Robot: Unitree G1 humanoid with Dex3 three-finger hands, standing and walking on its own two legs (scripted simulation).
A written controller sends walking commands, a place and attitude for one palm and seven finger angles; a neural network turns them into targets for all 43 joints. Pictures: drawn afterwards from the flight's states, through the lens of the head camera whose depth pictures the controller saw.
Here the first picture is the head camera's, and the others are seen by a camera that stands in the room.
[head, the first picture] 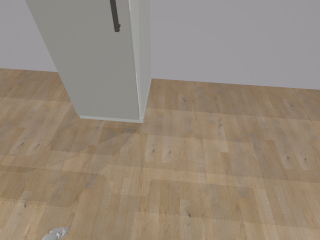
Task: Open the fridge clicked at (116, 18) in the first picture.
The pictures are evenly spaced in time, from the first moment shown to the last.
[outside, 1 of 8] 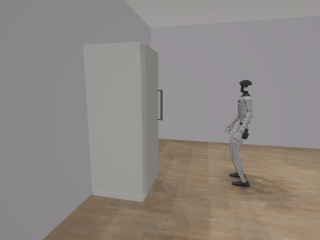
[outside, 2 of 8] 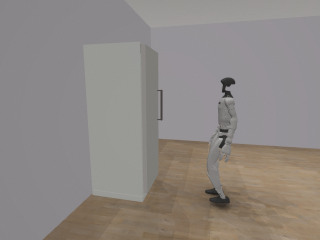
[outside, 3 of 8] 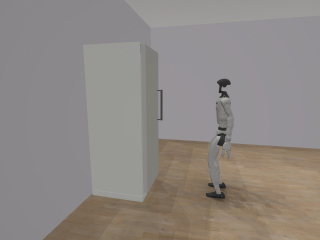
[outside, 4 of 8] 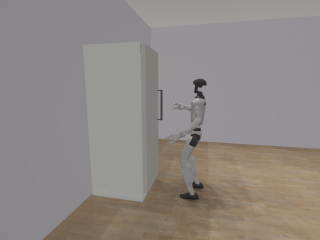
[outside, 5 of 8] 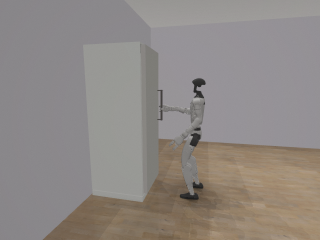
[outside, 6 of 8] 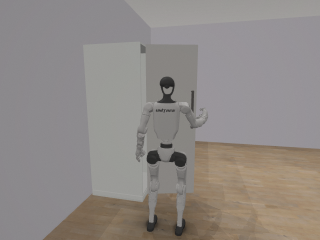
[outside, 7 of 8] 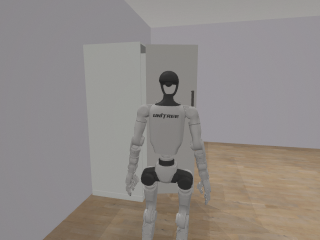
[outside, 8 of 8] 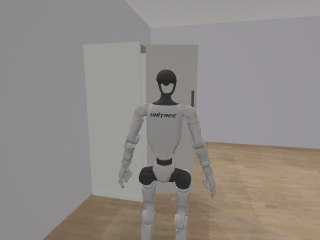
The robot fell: no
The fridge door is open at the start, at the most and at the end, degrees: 0 82 74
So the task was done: yes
